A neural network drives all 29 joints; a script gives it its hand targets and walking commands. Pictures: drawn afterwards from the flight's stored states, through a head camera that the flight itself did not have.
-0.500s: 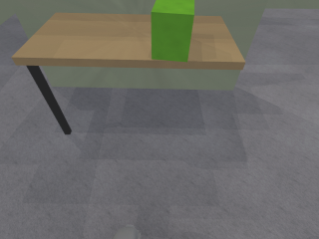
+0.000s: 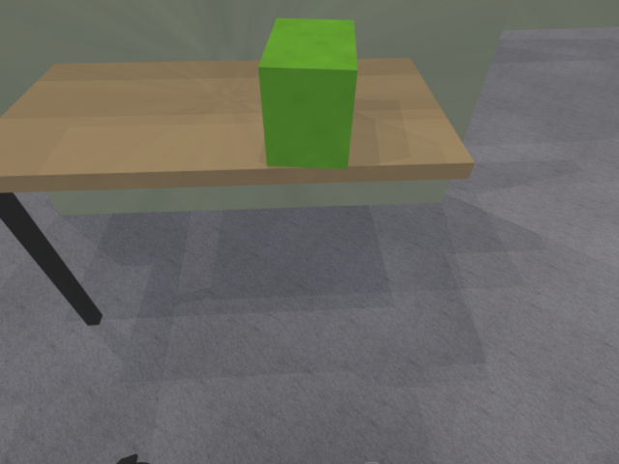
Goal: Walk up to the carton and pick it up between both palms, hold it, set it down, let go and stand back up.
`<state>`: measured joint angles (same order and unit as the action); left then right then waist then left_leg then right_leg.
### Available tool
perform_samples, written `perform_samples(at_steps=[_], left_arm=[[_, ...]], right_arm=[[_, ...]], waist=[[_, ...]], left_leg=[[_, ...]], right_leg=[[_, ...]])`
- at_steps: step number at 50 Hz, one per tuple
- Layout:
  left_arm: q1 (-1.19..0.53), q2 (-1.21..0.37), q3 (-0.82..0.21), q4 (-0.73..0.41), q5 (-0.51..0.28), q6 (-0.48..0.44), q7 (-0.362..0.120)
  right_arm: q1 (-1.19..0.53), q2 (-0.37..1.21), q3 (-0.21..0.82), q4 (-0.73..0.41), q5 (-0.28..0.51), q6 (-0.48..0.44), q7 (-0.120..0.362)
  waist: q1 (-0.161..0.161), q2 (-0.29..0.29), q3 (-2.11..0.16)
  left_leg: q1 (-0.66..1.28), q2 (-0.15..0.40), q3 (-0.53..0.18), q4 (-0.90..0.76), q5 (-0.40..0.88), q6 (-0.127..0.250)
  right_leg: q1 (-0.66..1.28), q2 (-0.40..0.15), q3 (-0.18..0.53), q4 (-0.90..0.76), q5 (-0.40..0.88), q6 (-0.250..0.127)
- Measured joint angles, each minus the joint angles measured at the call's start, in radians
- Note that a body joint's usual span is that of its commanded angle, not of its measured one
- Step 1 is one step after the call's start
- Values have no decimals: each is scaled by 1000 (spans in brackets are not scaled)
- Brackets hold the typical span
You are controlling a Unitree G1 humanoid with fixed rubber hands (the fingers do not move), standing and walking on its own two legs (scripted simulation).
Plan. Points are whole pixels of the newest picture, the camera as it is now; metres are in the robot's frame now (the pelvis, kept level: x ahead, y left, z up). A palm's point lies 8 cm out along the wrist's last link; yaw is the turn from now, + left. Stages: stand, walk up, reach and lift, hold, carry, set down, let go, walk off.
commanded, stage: walk up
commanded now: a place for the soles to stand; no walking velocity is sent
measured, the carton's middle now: (311, 91) +0.90 -0.03 +0.07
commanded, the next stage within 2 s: none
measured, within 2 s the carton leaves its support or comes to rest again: neither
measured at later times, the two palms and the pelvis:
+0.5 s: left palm (92, 453) +0.20 +0.30 -0.12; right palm (462, 385) +0.26 -0.23 -0.07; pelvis +0.17 +0.03 +0.01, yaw +1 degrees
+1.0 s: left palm (147, 327) +0.37 +0.26 -0.08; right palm (446, 303) +0.42 -0.26 -0.10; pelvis +0.33 +0.00 +0.01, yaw +1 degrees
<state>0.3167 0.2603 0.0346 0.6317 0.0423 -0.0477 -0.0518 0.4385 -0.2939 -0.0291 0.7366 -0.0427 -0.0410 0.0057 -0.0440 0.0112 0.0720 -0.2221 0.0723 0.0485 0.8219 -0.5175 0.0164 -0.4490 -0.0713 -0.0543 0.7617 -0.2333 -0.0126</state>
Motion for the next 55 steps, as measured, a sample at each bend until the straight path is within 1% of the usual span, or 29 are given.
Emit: perform_samples(at_steps=[1, 3, 5, 6, 9, 13, 15, 16, 17, 18, 20, 22, 24, 26, 28, 33, 36, 37, 38, 40, 42, 43, 46, 49, 50, 52, 53, 54, 55], left_arm=[[1, -2, -2, -7, 4, -7, 8], [5, -11, -13, 0, -4, -7, 27], [15, -23, -24, 17, -7, 0, 42], [22, -28, -28, 26, -7, 3, 47], [48, -33, -36, 57, -4, 2, 50], [84, -10, -30, 85, 0, 2, 50], [102, 10, -26, 92, -3, 9, 47], [113, 20, -23, 94, -5, 14, 45], [122, 30, -20, 97, -7, 20, 42], [128, 36, -16, 102, -8, 30, 38], [131, 45, -12, 110, -5, 64, 32], [116, 56, -9, 114, -3, 86, 28], [92, 58, -5, 110, 0, 88, 25], [68, 55, -1, 94, -1, 82, 19], [43, 47, 2, 76, -4, 76, 11], [-7, 18, 4, 35, -11, 51, -8], [-8, 9, 8, 9, -8, 23, -7], [-10, 4, 9, 4, -2, 14, -1], [-11, 2, 6, -1, 0, 8, 8], [-11, -8, -5, 5, -8, 8, 27], [-3, -21, -17, 17, -8, 13, 42], [5, -26, -22, 24, -7, 15, 46], [30, -32, -31, 48, -7, 16, 52], [48, -21, -35, 60, -10, 22, 56], [52, -13, -37, 60, -13, 26, 56], [58, 4, -40, 55, -27, 37, 53], [51, 14, -41, 58, -34, 44, 52], [44, 21, -41, 61, -42, 54, 52], [38, 26, -41, 61, -47, 67, 54]], right_arm=[[1, -2, -1, 4, 5, 10, 3], [-9, -9, 1, 5, 3, 37, 8], [-34, -18, -1, 1, 3, 52, 12], [-48, -20, -4, -3, 4, 54, 14], [-85, -18, -12, -30, 11, 45, 27], [-120, 6, -13, -71, 16, 25, 41], [-129, 20, -14, -88, 16, 10, 43], [-128, 24, -15, -98, 12, 0, 42], [-127, 30, -17, -106, 6, -9, 38], [-127, 34, -16, -112, 2, -15, 31], [-130, 41, -5, -108, 3, -15, 11], [-127, 50, 4, -98, 3, -11, -7], [-115, 54, 10, -85, -1, -12, -16], [-98, 52, 13, -67, -4, -13, -19], [-78, 44, 14, -48, -5, -16, -20], [-33, 10, 5, -13, -6, -11, -15], [-4, -10, 0, -4, -2, 2, -6], [0, -15, -2, 0, 1, 9, -3], [0, -16, -2, 3, 5, 21, -1], [-8, -19, 0, 4, 4, 49, 3], [-29, -24, -2, 0, 6, 61, 6], [-40, -24, -4, -5, 6, 60, 8], [-71, -19, -9, -28, 13, 52, 15], [-108, 0, -6, -52, 22, 41, 14], [-120, 8, -3, -59, 24, 35, 12], [-138, 18, 4, -74, 24, 22, 8], [-154, 28, 7, -72, 21, 18, 5], [-168, 37, 12, -72, 22, 20, 3], [-182, 43, 19, -73, 27, 26, 0]], waist=[[4, 18, 3], [18, 45, 8], [31, 67, 19], [36, 74, 25], [51, 87, 29], [79, 61, 28], [90, 34, 23], [92, 20, 17], [92, -5, 14], [93, -25, 9], [86, -55, -2], [74, -83, 0], [60, -101, 8], [48, -112, 13], [34, -111, 15], [4, -75, 18], [0, -33, 10], [1, -7, 15], [4, 8, 18], [18, 29, 23], [32, 51, 32], [38, 60, 35], [54, 76, 34], [71, 63, 38], [76, 54, 41], [81, 36, 41], [80, 12, 47], [82, -10, 49], [83, -25, 46]], left_leg=[[-31, 3, -32, 100, -26, 7], [-107, -24, -79, 313, -29, 4], [-180, -39, -77, 446, 18, -6], [-213, -39, -66, 465, 39, -12], [-280, -21, -39, 379, 74, -27], [-282, 1, -23, 99, 107, -21], [-244, -2, -18, -54, 187, -8], [-222, -11, -15, -106, 243, 1], [-216, -27, -3, -102, 301, 6], [-222, -38, 10, -65, 289, 8], [-216, -45, 29, -17, 216, 17], [-183, -47, 43, -23, 181, 22], [-140, -46, 53, -53, 177, 18], [-96, -46, 63, -92, 175, 14], [-57, -42, 69, -129, 173, 10], [15, -19, 77, -162, 136, -15], [19, 21, 69, -78, 51, -23], [2, 45, 47, -11, 18, -7], [-30, 42, 10, 81, -14, 1], [-108, 8, -47, 283, -27, 1], [-179, -15, -58, 404, 13, -5], [-209, -19, -53, 420, 32, -10], [-265, -17, -37, 336, 63, -29], [-262, -12, -23, 129, 104, -34], [-246, -13, -19, 46, 151, -30], [-201, -21, -18, -115, 313, -15], [-200, -37, -12, -109, 322, -9], [-204, -47, -3, -87, 296, -4], [-208, -52, 1, -70, 267, 1]], right_leg=[[-2, 10, -14, 41, -30, 3], [18, 18, -29, 77, -94, -1], [60, 20, -37, 59, -117, -7], [82, 20, -41, 39, -117, -7], [146, 18, -56, -36, -110, -1], [208, 7, -66, -96, -121, 12], [221, -7, -65, -75, -156, 20], [218, -19, -62, -41, -187, 20], [208, -39, -52, 10, -229, 7], [182, -47, -27, 95, -273, -3], [106, -23, 28, 296, -314, -6], [34, -3, 46, 439, -277, -1], [-24, 2, 42, 481, -239, 11], [-65, -3, 40, 449, -215, 22], [-89, -12, 41, 373, -194, 27], [-60, -30, 42, 91, -96, 10], [16, -1, 25, -46, 0, -10], [17, 18, 9, -17, 0, -7], [14, 26, -1, 21, -30, -5], [29, 33, -10, 50, -83, -10], [65, 35, -17, 29, -99, -14], [85, 35, -20, 10, -99, -13], [137, 33, -31, -53, -92, -5], [164, 26, -33, -81, -98, 9], [165, 21, -32, -72, -108, 15], [152, 12, -29, -18, -150, 30], [144, -6, -23, 17, -176, 38], [135, -15, -8, 46, -197, 36], [128, -10, 12, 68, -242, 31]])
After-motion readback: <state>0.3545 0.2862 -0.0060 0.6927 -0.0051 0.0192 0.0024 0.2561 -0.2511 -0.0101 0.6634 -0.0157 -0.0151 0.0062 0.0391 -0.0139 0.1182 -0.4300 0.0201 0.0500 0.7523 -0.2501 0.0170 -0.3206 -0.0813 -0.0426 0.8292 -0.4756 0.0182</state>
